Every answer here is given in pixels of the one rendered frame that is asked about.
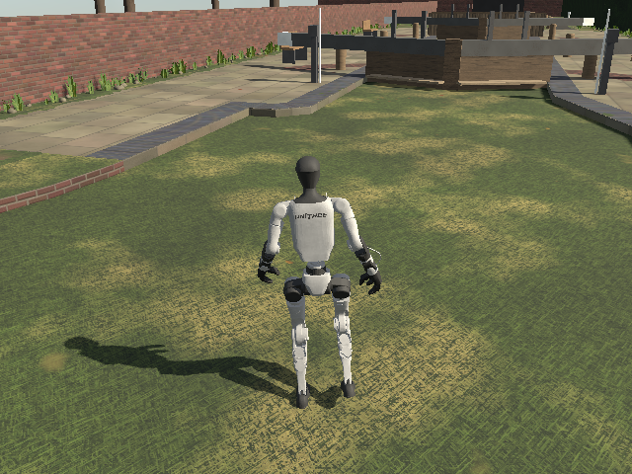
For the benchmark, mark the robot left upper arm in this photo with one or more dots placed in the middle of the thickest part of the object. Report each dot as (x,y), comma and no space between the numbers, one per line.
(280,211)

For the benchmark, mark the right robot shin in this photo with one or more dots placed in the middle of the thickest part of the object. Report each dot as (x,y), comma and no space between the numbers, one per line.
(345,351)

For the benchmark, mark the robot right hand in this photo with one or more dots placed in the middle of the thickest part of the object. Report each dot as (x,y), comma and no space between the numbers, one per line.
(376,279)

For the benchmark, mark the left robot forearm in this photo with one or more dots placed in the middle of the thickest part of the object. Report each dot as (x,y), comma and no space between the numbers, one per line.
(266,259)

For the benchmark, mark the right robot forearm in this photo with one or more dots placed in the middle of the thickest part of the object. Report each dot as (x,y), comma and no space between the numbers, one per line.
(365,259)

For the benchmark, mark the humanoid robot head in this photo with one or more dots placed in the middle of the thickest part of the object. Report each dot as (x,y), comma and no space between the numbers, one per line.
(308,172)

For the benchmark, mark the robot right upper arm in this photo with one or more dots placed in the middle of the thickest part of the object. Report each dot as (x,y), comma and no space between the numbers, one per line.
(343,207)

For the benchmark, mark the robot left hand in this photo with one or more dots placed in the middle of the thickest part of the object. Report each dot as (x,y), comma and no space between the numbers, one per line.
(272,270)

